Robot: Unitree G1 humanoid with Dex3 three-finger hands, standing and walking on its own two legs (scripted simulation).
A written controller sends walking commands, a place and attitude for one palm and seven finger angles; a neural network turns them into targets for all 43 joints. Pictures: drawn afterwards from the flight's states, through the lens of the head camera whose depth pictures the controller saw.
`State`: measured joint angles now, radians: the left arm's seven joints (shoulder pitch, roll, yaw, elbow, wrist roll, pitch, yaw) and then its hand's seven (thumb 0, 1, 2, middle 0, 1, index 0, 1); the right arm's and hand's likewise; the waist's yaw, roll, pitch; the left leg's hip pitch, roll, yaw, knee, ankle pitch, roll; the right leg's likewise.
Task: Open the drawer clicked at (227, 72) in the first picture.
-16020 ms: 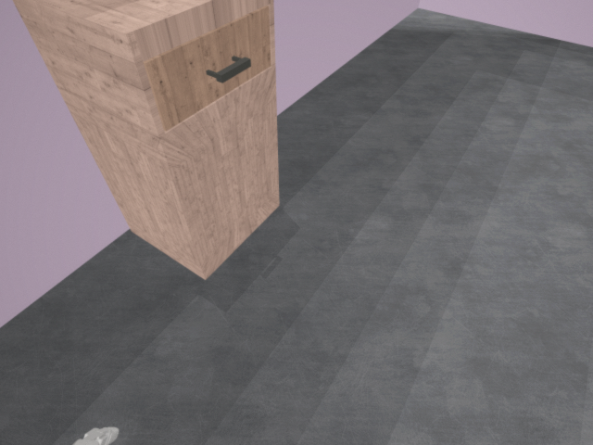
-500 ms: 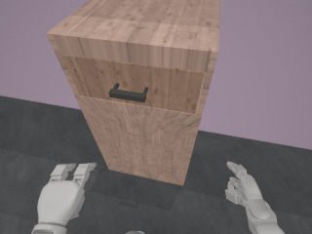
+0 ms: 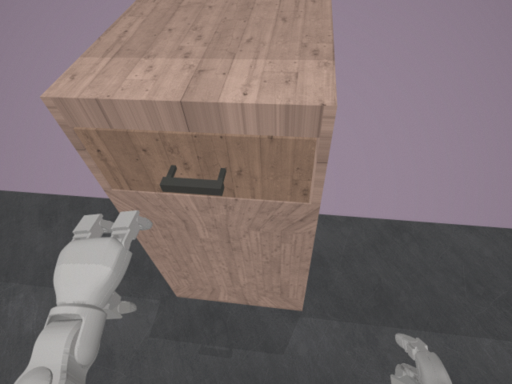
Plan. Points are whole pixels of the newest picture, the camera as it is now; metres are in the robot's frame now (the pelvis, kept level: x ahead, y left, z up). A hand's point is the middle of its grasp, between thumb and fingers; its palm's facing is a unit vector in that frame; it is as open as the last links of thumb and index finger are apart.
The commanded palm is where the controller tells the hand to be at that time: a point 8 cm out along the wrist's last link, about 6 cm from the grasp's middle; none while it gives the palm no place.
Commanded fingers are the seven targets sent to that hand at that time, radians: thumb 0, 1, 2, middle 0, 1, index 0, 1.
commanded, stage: raise the hand with hooked fingers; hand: left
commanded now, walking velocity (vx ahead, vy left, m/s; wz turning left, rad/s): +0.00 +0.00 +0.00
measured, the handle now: (194, 178) +0.47 +0.19 +0.02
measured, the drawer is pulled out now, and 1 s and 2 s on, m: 0.00 0.00 0.00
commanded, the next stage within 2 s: move the hooked fingers above the handle in 0.82 s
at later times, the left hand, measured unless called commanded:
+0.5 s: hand (97, 217) +0.29 +0.25 +0.14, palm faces +0.06 -0.06 -1.00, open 13.8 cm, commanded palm +0.25 +0.25 +0.19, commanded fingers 0.00 -0.50 0.30 -0.30 -1.20 -0.30 -1.20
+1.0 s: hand (100, 234) +0.27 +0.24 +0.13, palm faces +0.06 -0.08 -1.00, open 13.8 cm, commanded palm +0.25 +0.24 +0.19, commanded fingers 0.00 -0.50 0.30 -0.30 -1.20 -0.30 -1.20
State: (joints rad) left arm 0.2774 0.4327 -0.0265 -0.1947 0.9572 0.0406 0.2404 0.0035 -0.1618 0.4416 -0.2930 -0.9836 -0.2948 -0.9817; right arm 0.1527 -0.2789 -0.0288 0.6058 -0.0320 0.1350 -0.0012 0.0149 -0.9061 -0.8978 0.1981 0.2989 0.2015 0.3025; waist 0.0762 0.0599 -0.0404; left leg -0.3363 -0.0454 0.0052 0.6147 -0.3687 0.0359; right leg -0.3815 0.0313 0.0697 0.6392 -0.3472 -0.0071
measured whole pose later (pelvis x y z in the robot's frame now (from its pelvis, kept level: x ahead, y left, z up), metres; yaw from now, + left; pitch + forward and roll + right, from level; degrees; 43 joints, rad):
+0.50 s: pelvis -0.02 +0.00 +0.01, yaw +2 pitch +0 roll +0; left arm -0.16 0.55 -0.04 -0.01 0.88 0.03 -0.07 0.00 -0.49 0.30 -0.32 -1.20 -0.32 -1.20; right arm 0.10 -0.23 0.04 0.59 0.01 0.17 -0.02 0.01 -0.90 -0.90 0.20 0.30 0.20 0.30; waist 0.08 0.08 0.00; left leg -0.20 -0.05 -0.04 0.46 -0.26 0.03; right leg -0.22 0.02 0.03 0.46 -0.24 -0.01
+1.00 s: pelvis -0.04 +0.00 +0.02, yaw +2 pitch +0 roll +0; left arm -0.13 0.54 -0.04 0.01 0.87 -0.02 -0.01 0.00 -0.49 0.30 -0.32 -1.20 -0.32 -1.20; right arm 0.13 -0.26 0.00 0.62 0.02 0.15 -0.02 0.01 -0.91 -0.90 0.20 0.30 0.20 0.30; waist 0.08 0.08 0.01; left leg -0.22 -0.05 -0.03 0.44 -0.23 0.03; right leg -0.25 0.01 0.04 0.46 -0.21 -0.01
